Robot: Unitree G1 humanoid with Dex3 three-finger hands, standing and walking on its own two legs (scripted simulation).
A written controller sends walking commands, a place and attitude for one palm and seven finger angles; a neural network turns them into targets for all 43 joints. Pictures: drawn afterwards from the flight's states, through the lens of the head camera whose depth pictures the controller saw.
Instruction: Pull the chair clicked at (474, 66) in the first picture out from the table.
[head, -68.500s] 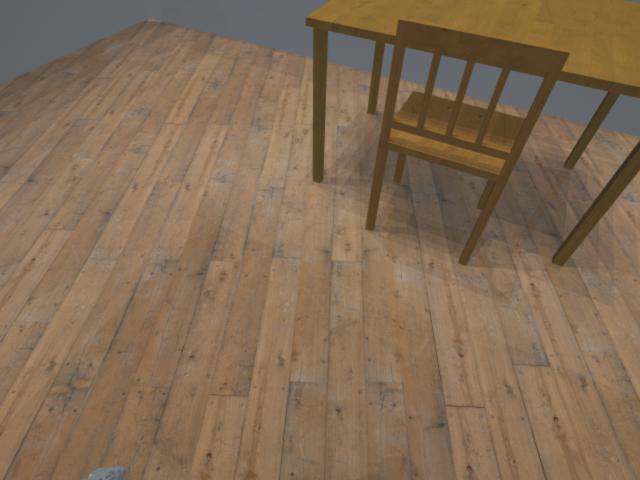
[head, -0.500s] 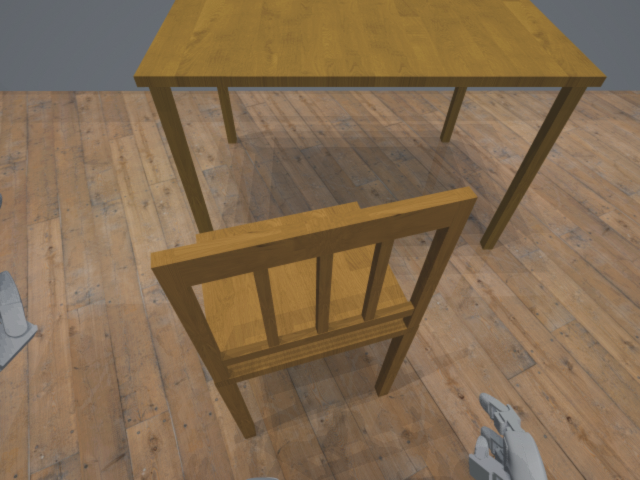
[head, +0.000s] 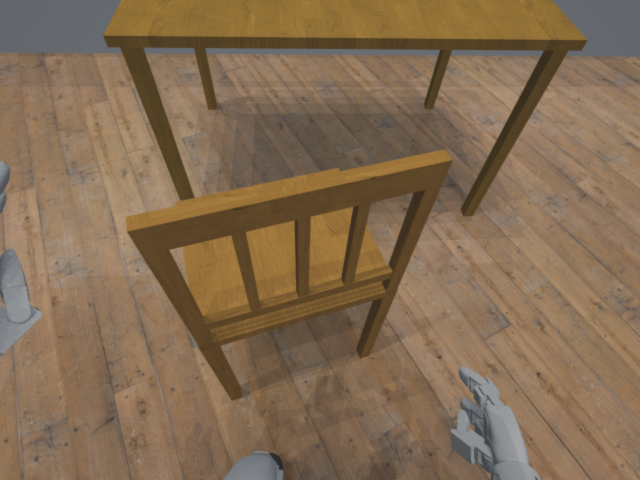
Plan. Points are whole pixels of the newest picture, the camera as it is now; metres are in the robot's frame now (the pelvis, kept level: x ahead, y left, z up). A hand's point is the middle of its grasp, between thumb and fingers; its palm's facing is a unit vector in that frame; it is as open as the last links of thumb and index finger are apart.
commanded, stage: step back with the hand held close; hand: left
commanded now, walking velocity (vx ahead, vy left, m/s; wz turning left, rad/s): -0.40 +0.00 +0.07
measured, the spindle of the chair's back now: (302, 258) +0.45 +0.08 -0.09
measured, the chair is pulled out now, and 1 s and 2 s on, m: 0.44 0.44 0.44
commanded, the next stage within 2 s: stop stepping back and stand still in 0.22 s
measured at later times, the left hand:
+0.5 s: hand out of the picture +0.06 +0.22 +0.17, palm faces +0.39 -0.77 -0.51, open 7.4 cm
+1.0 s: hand out of the picture +0.01 +0.27 +0.16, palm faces +0.51 -0.75 -0.42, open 7.4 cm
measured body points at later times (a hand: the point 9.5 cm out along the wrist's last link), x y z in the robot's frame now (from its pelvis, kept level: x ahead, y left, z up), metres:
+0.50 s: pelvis -0.12 -0.04 +0.00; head -0.11 -0.03 +0.45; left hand +0.04 +0.26 +0.20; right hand +0.05 -0.27 -0.09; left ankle -0.09 +0.08 -0.68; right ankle -0.07 -0.17 -0.73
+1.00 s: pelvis -0.17 -0.02 +0.00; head -0.19 +0.00 +0.45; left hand -0.03 +0.31 +0.18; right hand -0.01 -0.24 -0.08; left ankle -0.17 +0.08 -0.73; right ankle -0.12 -0.15 -0.72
